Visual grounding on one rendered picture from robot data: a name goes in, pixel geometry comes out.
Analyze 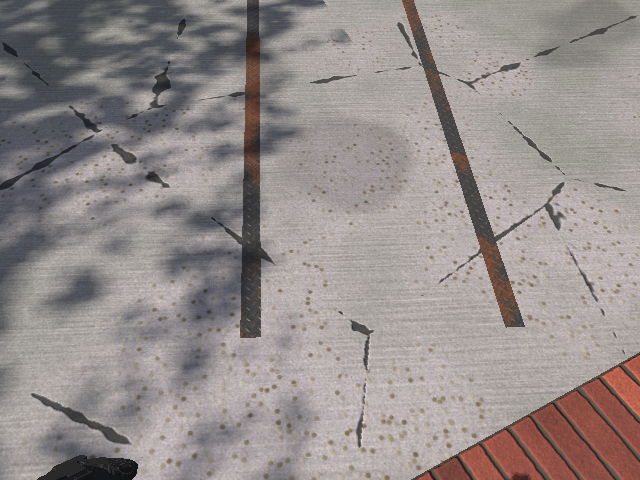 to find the left robot hand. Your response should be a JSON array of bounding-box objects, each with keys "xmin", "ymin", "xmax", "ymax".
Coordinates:
[{"xmin": 37, "ymin": 455, "xmax": 138, "ymax": 480}]

